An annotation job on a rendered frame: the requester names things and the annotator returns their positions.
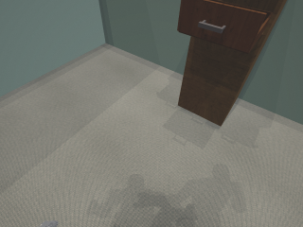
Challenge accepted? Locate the cabinet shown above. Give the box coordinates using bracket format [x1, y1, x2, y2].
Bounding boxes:
[178, 0, 287, 126]

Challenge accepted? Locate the handle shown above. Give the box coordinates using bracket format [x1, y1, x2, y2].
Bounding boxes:
[198, 20, 226, 34]

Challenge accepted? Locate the drawer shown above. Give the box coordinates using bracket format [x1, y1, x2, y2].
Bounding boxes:
[177, 0, 273, 54]

